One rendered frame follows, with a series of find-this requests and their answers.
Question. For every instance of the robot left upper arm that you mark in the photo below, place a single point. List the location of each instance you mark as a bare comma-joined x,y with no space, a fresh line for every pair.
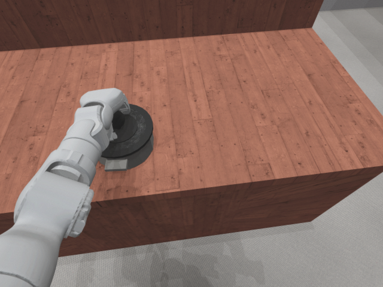
57,207

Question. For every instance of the table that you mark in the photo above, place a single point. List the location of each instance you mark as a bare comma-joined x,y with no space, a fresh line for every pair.
256,123

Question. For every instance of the lid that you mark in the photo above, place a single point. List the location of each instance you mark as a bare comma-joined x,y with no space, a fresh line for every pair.
132,136

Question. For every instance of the robot left hand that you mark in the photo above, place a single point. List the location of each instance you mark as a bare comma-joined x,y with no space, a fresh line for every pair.
114,98

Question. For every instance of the left robot forearm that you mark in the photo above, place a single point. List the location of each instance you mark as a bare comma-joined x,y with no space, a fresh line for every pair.
80,150

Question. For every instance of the pot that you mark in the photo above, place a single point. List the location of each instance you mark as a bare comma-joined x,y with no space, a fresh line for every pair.
131,161

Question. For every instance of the knob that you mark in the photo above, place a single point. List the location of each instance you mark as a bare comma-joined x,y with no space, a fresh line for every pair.
118,120

